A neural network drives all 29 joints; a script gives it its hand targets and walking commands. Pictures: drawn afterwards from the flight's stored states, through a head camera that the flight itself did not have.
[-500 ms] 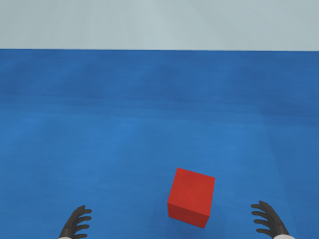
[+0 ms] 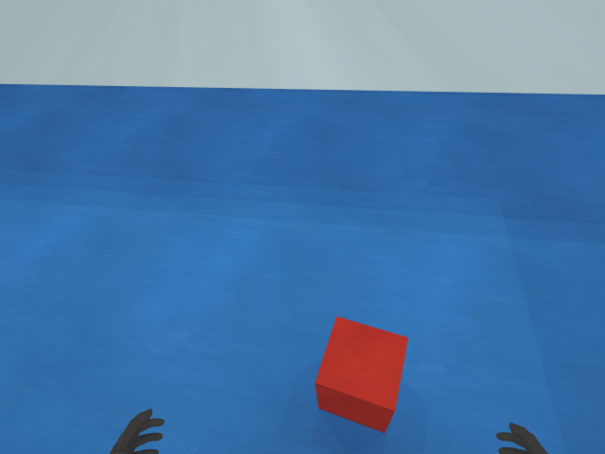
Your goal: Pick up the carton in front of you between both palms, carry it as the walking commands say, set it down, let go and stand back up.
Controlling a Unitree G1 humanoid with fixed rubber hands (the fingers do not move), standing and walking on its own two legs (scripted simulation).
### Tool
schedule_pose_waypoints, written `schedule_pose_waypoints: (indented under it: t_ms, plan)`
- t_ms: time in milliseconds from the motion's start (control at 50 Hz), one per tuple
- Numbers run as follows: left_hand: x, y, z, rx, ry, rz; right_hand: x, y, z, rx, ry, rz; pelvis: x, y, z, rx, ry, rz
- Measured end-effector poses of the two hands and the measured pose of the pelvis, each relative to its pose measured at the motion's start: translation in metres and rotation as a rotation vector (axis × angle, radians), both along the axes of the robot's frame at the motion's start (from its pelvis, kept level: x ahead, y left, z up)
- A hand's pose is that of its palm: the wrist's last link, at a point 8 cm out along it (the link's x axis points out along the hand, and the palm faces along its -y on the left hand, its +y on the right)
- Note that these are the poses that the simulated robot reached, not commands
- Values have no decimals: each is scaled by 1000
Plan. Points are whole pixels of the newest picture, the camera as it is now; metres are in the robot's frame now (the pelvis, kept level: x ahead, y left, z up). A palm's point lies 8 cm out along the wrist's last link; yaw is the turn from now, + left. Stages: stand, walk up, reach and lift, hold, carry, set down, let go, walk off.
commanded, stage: stand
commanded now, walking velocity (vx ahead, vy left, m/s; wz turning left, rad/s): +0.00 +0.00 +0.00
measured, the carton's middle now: (360, 374) +0.42 -0.09 -0.64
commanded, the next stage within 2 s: none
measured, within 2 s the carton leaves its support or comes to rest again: neither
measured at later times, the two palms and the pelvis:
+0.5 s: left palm out of the picture +0.09 +0.29 -0.09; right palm out of the picture +0.07 -0.29 -0.11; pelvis -0.01 +0.00 +0.00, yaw +0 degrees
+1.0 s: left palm out of the picture +0.08 +0.30 -0.09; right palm out of the picture +0.05 -0.29 -0.11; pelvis -0.02 +0.01 +0.01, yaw -1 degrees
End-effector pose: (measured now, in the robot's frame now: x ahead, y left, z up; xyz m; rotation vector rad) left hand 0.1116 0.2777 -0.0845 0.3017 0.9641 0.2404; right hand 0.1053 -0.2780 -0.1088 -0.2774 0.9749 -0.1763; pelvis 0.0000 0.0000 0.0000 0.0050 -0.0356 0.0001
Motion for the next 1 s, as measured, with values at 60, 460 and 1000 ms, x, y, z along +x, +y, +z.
schedule_pose_waypoints:
  t_ms: [60, 460, 1000]
  plan:
    - [-2, 1, -1, 0, 6, 1, -5, -2, 0, -5, 11, -3, -1, -1, 1, 0, -3, 0]
    - [-22, 12, -2, 5, 53, 8, -37, -8, -1, -24, 77, -22, -14, 2, 4, 1, -19, -7]
    - [-34, 22, -5, 10, 101, 6, -56, -11, 0, -37, 126, -49, -21, 7, 8, 3, -21, -20]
